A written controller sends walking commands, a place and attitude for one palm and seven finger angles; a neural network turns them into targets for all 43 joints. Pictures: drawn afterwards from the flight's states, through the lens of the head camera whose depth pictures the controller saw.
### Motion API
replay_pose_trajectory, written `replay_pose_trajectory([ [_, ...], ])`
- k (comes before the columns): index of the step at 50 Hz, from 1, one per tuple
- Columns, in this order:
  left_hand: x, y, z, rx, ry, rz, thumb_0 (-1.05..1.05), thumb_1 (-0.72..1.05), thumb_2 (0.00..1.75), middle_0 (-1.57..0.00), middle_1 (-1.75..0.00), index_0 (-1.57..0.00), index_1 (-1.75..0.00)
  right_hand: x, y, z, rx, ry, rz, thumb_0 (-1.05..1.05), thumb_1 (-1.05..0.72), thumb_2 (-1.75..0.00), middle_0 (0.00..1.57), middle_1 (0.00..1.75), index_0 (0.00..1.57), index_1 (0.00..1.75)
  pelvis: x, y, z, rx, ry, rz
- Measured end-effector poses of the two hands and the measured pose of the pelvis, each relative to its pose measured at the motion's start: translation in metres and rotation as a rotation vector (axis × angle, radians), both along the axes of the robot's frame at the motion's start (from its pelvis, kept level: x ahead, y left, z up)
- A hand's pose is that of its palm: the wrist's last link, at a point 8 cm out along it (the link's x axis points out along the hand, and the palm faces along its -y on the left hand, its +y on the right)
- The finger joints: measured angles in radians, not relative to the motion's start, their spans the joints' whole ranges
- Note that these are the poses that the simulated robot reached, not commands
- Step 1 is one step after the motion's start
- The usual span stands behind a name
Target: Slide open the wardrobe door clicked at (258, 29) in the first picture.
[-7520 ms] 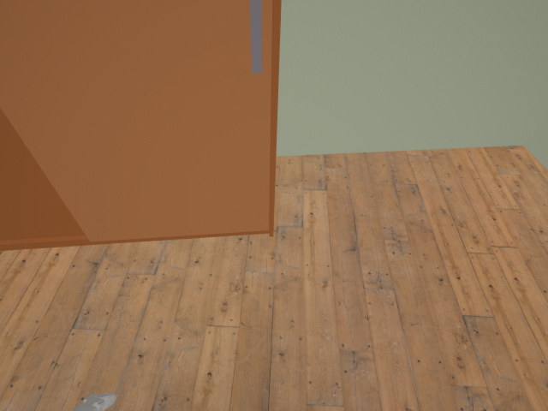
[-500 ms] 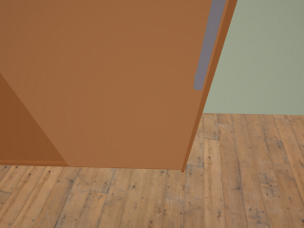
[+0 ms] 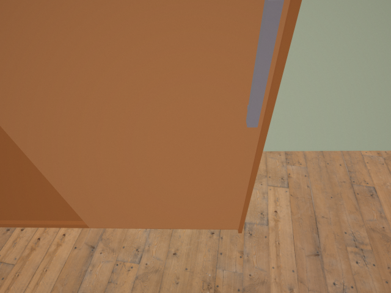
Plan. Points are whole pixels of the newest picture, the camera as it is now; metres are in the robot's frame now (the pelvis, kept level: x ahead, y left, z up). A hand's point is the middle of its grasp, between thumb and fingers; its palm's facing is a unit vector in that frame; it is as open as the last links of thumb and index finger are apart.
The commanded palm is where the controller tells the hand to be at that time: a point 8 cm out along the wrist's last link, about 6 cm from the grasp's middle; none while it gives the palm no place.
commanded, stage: come to a stop and stand still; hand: right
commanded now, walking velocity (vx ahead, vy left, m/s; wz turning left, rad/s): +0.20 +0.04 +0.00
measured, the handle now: (259, 68) +0.52 -0.12 +0.21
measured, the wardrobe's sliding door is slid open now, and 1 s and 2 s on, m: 0.00 0.00 0.00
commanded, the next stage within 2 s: look again from close up in 2.00 s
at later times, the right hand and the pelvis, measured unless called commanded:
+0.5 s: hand out of the picture +0.13 -0.17 -0.17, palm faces +0.11 +0.97 -0.20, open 7.2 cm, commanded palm none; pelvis +0.06 +0.02 +0.00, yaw -4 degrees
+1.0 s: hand out of the picture +0.04 -0.20 -0.15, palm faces +0.03 +0.96 -0.29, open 7.4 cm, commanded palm none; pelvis +0.03 +0.00 +0.01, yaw -1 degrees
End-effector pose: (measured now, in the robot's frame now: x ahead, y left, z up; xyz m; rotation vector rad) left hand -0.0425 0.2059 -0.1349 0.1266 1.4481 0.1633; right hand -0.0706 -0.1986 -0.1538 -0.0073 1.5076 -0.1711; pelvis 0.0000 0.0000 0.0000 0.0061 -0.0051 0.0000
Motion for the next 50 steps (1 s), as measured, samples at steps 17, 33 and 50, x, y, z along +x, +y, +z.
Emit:
replay_pose_trajectory([
  [17,0.041,0.016,-0.011,-0.054,0.179,0.019,0.0,0.91,0.9,-0.2,-0.3,-0.2,-0.3,0.184,-0.017,0.024,-0.177,-0.254,0.068,0.02,-0.94,-0.9,0.2,0.3,0.19,0.3,0.069,0.026,0.0,-0.017,-0.002,-0.074],
  [33,0.189,0.022,0.009,0.052,-0.266,-0.128,0.0,0.92,0.9,-0.2,-0.3,-0.2,-0.3,0.152,-0.033,0.008,-0.116,-0.223,0.035,0.0,-0.92,-0.9,0.2,0.3,0.2,0.3,0.056,0.0,0.0,-0.001,-0.007,-0.045],
  [50,0.136,0.022,-0.008,-0.031,-0.277,-0.068,-0.01,0.93,0.9,-0.2,-0.3,-0.2,-0.3,0.099,-0.044,0.039,-0.193,-0.157,0.108,0.0,-0.9,-0.9,0.2,0.3,0.2,0.3,0.034,-0.002,0.005,-0.025,-0.036,-0.011],
])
